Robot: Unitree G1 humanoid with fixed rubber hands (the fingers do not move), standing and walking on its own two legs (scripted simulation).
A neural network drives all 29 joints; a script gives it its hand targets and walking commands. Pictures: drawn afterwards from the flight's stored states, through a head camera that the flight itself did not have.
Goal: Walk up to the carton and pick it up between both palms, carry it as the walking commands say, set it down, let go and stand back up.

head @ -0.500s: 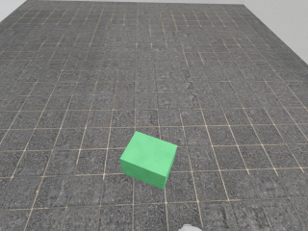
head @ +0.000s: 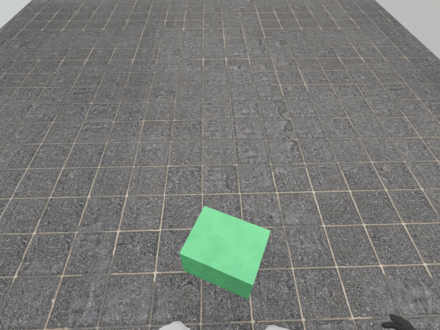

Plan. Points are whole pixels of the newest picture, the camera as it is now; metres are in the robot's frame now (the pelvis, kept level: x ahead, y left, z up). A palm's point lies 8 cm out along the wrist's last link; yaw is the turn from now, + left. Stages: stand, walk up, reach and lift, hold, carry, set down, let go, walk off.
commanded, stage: walk up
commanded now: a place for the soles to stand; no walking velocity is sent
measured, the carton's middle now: (225, 251) +0.52 -0.02 -0.63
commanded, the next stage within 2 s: none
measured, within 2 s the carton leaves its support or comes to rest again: neither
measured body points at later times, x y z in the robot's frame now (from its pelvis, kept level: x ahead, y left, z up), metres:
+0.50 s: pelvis +0.02 +0.00 +0.03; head +0.03 +0.01 +0.48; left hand +0.13 +0.32 -0.09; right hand +0.15 -0.32 -0.07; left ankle +0.04 +0.11 -0.69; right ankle +0.04 -0.14 -0.69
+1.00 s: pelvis +0.03 +0.06 +0.02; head +0.06 +0.04 +0.47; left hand +0.07 +0.45 -0.05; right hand +0.13 -0.30 -0.08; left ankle +0.08 +0.21 -0.68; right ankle +0.04 -0.13 -0.69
